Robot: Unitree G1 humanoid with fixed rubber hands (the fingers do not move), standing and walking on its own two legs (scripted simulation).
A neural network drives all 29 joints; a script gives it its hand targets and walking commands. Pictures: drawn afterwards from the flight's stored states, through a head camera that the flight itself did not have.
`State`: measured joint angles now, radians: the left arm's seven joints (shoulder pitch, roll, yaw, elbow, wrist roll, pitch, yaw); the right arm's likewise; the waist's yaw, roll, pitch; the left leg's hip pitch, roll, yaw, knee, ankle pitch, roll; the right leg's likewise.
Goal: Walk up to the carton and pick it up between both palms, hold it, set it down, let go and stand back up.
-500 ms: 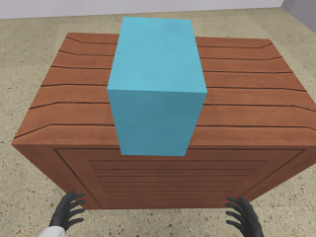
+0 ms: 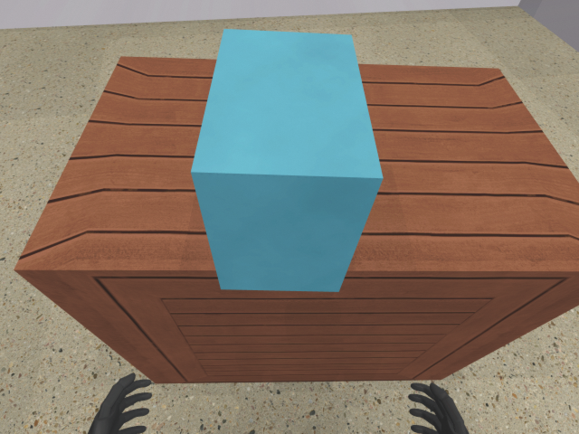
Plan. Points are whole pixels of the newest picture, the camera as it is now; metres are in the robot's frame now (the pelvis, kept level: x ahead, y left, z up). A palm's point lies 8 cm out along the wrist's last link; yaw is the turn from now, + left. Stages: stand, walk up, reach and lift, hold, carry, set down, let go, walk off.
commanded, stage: set down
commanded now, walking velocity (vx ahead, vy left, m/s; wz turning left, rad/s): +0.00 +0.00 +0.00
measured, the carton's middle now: (284, 166) +0.45 +0.03 +0.12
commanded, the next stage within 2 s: let go in 0.38 s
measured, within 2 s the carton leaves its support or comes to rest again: neither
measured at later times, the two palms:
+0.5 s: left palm out of the picture +0.14 +0.24 -0.09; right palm out of the picture +0.15 -0.22 -0.09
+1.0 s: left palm out of the picture +0.13 +0.28 -0.10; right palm out of the picture +0.13 -0.25 -0.10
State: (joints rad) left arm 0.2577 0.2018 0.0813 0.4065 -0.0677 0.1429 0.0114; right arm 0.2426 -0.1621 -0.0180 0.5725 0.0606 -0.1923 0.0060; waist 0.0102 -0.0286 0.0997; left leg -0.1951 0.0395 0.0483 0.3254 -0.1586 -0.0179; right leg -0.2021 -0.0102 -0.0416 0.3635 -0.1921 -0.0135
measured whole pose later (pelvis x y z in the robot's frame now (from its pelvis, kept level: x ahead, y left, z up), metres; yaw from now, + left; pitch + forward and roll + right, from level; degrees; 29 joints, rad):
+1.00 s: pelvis +0.01 +0.01 +0.00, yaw +0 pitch +0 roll +0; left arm 0.22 0.29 0.07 0.64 -0.02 0.02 0.00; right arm 0.17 -0.27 -0.02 0.79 0.03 -0.06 0.03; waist 0.01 -0.03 0.06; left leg -0.20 0.04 0.05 0.42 -0.23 -0.02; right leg -0.19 -0.01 -0.04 0.42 -0.24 -0.01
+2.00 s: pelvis +0.01 +0.01 +0.00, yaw +0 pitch +0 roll +0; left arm 0.22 0.35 0.07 0.94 -0.01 -0.02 -0.02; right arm 0.21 -0.36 -0.02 0.93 0.03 -0.03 0.02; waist 0.01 -0.01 -0.02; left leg -0.20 0.04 0.05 0.42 -0.22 -0.02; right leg -0.19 -0.01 -0.04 0.42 -0.24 -0.01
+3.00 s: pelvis -0.01 +0.01 +0.00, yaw +0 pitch -1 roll +0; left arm 0.22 0.35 0.07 1.00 -0.01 -0.02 -0.01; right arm 0.21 -0.36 -0.02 0.99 0.03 -0.03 0.01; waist 0.01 0.00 -0.02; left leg -0.20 0.04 0.05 0.42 -0.21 -0.02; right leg -0.19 -0.01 -0.04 0.42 -0.22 -0.01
